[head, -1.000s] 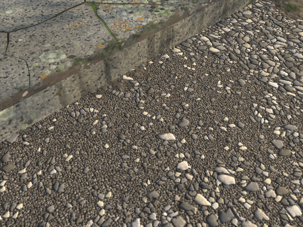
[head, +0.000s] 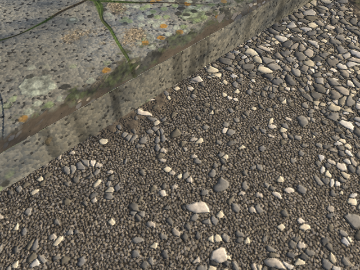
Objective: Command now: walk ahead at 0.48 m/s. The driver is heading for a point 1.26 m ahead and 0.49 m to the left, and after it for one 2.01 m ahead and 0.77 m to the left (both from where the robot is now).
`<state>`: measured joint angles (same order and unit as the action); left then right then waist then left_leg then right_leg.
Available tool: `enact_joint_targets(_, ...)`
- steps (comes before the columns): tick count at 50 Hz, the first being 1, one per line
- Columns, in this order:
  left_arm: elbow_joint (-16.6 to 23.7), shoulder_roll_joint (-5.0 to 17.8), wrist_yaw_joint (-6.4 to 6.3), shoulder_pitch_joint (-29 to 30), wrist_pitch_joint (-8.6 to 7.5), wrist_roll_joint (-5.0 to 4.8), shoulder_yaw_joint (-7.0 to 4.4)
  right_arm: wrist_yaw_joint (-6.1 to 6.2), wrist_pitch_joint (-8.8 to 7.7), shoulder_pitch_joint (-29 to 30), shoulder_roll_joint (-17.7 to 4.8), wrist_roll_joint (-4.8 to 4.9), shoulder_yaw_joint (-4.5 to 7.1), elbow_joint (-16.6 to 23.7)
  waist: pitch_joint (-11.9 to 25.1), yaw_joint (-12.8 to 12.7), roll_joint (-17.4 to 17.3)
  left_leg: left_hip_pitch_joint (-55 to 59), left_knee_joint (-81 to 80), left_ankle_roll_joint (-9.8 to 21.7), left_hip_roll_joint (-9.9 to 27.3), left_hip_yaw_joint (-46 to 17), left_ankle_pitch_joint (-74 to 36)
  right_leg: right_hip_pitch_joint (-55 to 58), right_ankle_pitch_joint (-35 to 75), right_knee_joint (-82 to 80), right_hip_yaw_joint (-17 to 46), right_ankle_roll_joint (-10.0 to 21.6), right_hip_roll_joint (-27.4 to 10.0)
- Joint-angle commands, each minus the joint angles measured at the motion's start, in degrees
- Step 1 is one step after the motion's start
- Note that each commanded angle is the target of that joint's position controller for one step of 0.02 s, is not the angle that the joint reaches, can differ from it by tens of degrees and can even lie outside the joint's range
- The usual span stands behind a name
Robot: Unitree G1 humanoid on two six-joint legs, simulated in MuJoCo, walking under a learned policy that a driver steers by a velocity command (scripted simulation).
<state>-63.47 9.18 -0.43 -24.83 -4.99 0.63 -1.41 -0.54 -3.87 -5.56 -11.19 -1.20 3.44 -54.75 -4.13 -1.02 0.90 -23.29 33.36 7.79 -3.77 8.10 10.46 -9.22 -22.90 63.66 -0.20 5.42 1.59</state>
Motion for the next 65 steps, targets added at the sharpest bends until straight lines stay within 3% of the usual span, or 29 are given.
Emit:
enact_joint_targets(1,5.1,5.1,0.59,2.3,-0.65,0.56,-1.51,-0.12,-0.57,-8.1,-4.1,0.51,0.92,-1.3,1.1,1.9,0.3,17.2,-24.4,7.8,20.4,-30.3,11.0,-24.4,7.3,10.7,3.2,1.1,-5.3)
enact_joint_targets(3,4.6,2.7,1.01,0.5,0.80,1.76,-1.30,0.47,-1.63,-10.2,-1.7,0.34,-0.17,-3.1,0.7,-0.9,-0.9,11.2,-25.1,5.4,16.7,-21.9,0.7,-18.8,7.9,5.6,3.1,-0.2,-6.9)
enact_joint_targets(6,6.4,2.8,1.46,3.9,2.21,1.81,-1.46,0.76,-2.62,-14.8,-3.9,0.33,-0.11,-4.7,-0.3,-1.5,-2.4,11.0,-26.1,5.3,15.0,-16.6,-7.5,-21.7,10.3,0.8,1.0,-1.8,-7.5)
enact_joint_targets(9,9.8,3.9,1.85,13.0,2.65,1.56,-1.55,0.68,-2.54,-18.3,-4.7,0.52,-0.33,-5.0,-2.2,0.3,-2.8,13.9,-27.5,4.5,13.7,-13.7,-11.8,-27.9,16.7,-7.2,-1.1,-3.2,-8.4)
enact_joint_targets(12,12.3,3.3,2.11,20.4,2.43,0.83,-1.06,0.69,-2.47,-21.4,-4.2,0.60,-0.78,-5.4,-2.5,2.3,-3.5,16.6,-26.8,2.7,12.2,-10.8,-19.2,-27.5,22.1,-18.0,-3.3,-3.9,-7.1)
enact_joint_targets(17,15.4,3.7,2.05,28.6,1.93,0.53,-0.79,1.37,-2.17,-27.2,-4.6,0.22,-1.00,-7.0,-2.4,5.1,-4.5,26.4,-23.0,3.0,14.0,-12.1,-28.4,-27.8,22.8,-27.7,-4.7,-3.0,-4.4)
enact_joint_targets(20,16.4,5.2,1.77,28.0,0.96,0.40,-1.21,1.93,-1.83,-25.3,-6.4,-0.38,-0.53,-6.5,-1.5,3.1,-4.9,30.6,-17.7,3.6,15.7,-13.8,-37.5,-24.5,16.9,-31.6,-3.8,-1.6,-2.8)
enact_joint_targets(22,13.4,7.3,0.95,17.3,0.04,0.37,-2.28,1.77,-1.80,-22.8,-7.5,-0.32,-0.17,-5.9,3.8,-1.6,-5.3,28.7,-6.6,2.0,14.1,-13.1,-47.3,-9.8,14.3,-35.8,-4.8,0.1,0.4)
enact_joint_targets(23,10.8,9.4,0.27,7.6,-0.68,1.17,-3.23,1.50,-1.85,-21.6,-7.2,0.32,-0.25,-5.4,9.2,-5.9,-3.9,21.7,4.4,0.9,11.8,-11.6,-40.5,4.7,17.6,-38.3,-2.5,1.7,-2.1)
enact_joint_targets(24,10.2,15.1,-0.60,-1.1,-1.03,3.01,-4.73,1.06,-2.03,-22.3,-3.5,1.98,-1.16,-2.8,17.9,-7.7,2.8,6.9,22.2,-0.8,6.9,-9.0,-19.1,21.7,11.4,-39.1,14.1,5.1,-17.2)
enact_joint_targets(25,10.7,18.0,0.09,-0.4,-0.29,3.03,-5.52,1.41,-1.40,-28.7,-0.4,3.46,-1.35,-2.6,24.0,-4.2,11.8,-8.0,38.2,-1.8,-0.7,-7.5,20.8,30.0,11.8,-44.5,35.7,11.1,-29.5)
enact_joint_targets(26,11.7,13.0,0.39,4.6,0.39,1.64,-4.63,1.72,-0.68,-24.0,-6.1,1.70,0.26,-2.8,18.0,-3.1,2.8,-11.0,41.5,-1.0,3.5,-11.7,15.8,23.0,5.6,-46.5,33.2,9.3,-26.1)
enact_joint_targets(27,12.3,9.1,0.48,9.7,0.16,1.13,-3.50,1.38,-0.68,-19.6,-5.2,1.19,0.39,-1.5,9.4,-1.6,0.7,-11.6,39.6,-1.2,5.5,-11.7,10.6,13.6,6.4,-49.0,24.1,7.3,-23.8)
enact_joint_targets(28,12.4,7.2,0.55,12.0,-0.25,1.20,-2.99,1.06,-0.49,-17.7,-3.6,0.85,0.33,-1.1,5.4,-0.4,0.2,-10.4,37.2,-1.4,7.4,-11.5,7.6,7.6,9.9,-51.2,17.6,5.4,-21.2)
enact_joint_targets(30,10.9,5.0,-0.06,11.1,-0.94,0.79,-2.35,0.03,1.05,-18.0,-2.4,-0.47,0.69,-0.8,2.9,1.9,2.8,-7.5,35.0,-2.3,8.8,-10.8,5.7,1.3,15.9,-53.2,8.7,2.9,-17.8)
enact_joint_targets(33,9.5,6.0,-0.24,7.5,-2.31,0.12,-2.51,-0.94,2.71,-15.1,-1.0,-0.68,0.84,1.1,2.2,3.0,3.2,-10.1,33.7,-3.0,9.4,-9.5,2.2,0.8,23.4,-54.5,2.1,2.5,-17.2)
enact_joint_targets(35,9.3,6.7,-0.26,6.1,-2.60,0.33,-2.65,-1.43,3.20,-10.9,-1.3,-0.76,0.80,3.0,1.2,2.8,3.1,-13.7,31.6,-3.5,10.0,-8.7,-1.9,1.4,25.7,-55.2,-1.6,2.3,-16.6)
enact_joint_targets(38,8.7,6.5,-0.20,4.4,-2.67,0.55,-2.38,-2.20,3.22,-3.7,-1.7,-0.48,0.42,5.9,-0.7,1.9,3.3,-15.3,22.0,-4.1,9.7,-6.9,-8.2,1.9,28.8,-55.7,-6.6,2.0,-15.0)
enact_joint_targets(42,8.3,8.9,-0.90,2.7,-2.24,0.16,-2.56,-2.65,2.70,2.8,-0.8,-0.64,-0.61,8.4,-1.5,0.5,3.3,-8.0,6.2,-3.7,6.4,-0.4,-11.6,3.9,47.3,-50.9,-13.1,1.2,-14.6)
enact_joint_targets(46,8.4,11.4,-2.18,3.0,-0.53,-0.05,-3.49,-2.31,2.15,-3.3,-4.0,-1.47,0.35,7.6,3.5,3.0,6.3,-0.4,2.1,-0.2,1.7,1.3,-3.9,10.5,64.0,-36.9,-14.6,0.2,-15.8)
enact_joint_targets(48,9.3,12.3,-2.03,4.2,0.79,-0.31,-3.97,-1.47,0.88,-13.3,-6.7,-2.03,1.74,4.9,9.7,7.4,3.2,11.6,-6.9,2.4,-0.4,-0.6,-8.7,8.3,54.1,-17.2,-14.8,-1.8,-14.9)
enact_joint_targets(49,10.7,10.9,-1.66,2.3,1.02,-0.34,-3.74,-0.72,0.14,-16.1,-11.9,-2.26,3.05,4.7,14.1,7.7,-3.2,23.4,-5.8,4.8,9.1,-11.0,-29.5,-2.9,27.0,-1.3,-14.8,-4.0,-11.5)
enact_joint_targets(50,13.2,6.3,-1.37,-3.5,1.69,-1.44,-3.01,-0.39,1.06,-13.3,-18.0,-1.16,4.65,6.7,21.1,2.7,-13.7,38.6,-2.5,17.0,26.4,-35.4,-61.8,-22.0,-16.1,20.6,-10.2,-7.2,-0.7)
enact_joint_targets(51,13.9,9.2,-1.01,0.4,2.04,-0.01,-3.14,0.20,2.31,-15.9,-17.6,1.00,4.72,7.9,25.2,5.6,-4.9,35.9,-7.3,18.5,26.2,-36.3,-55.0,-24.7,-12.3,21.6,-0.1,-7.3,-2.3)
enact_joint_targets(53,14.7,8.2,-0.90,6.4,2.17,0.10,-2.88,0.94,3.05,-7.6,-10.9,1.54,2.98,8.8,10.3,2.6,-0.2,20.1,-13.2,13.7,20.5,-27.7,-37.2,-26.0,-3.6,14.0,1.1,-7.4,-6.1)
enact_joint_targets(54,15.3,8.7,-0.99,7.5,2.77,1.18,-3.11,1.19,3.10,-6.4,-9.1,1.90,2.45,8.7,7.4,1.2,-0.8,15.6,-14.4,11.1,17.4,-25.2,-34.4,-24.4,-2.1,9.4,1.7,-7.5,-7.1)
enact_joint_targets(55,15.0,8.8,-1.06,6.2,3.88,2.03,-3.19,1.28,3.04,-5.8,-8.0,1.84,2.12,8.9,7.2,0.2,-1.5,12.5,-15.2,9.7,15.5,-23.5,-33.3,-21.5,-0.8,7.1,1.6,-7.6,-7.0)
enact_joint_targets(58,15.6,7.7,-1.06,5.7,5.81,1.60,-2.84,0.73,2.37,-6.5,-10.5,0.78,2.61,9.0,9.8,-0.6,-1.8,10.8,-15.4,7.6,13.0,-22.4,-32.4,-19.3,1.7,2.9,1.6,-7.8,-5.6)
enact_joint_targets(65,19.7,10.0,-1.44,14.8,7.21,1.19,-3.24,1.14,3.89,-9.6,-12.6,0.81,3.30,9.1,8.1,2.7,-5.9,13.1,-18.8,4.0,11.3,-29.9,-3.3,-25.6,5.2,-5.8,4.0,-9.2,-4.8)
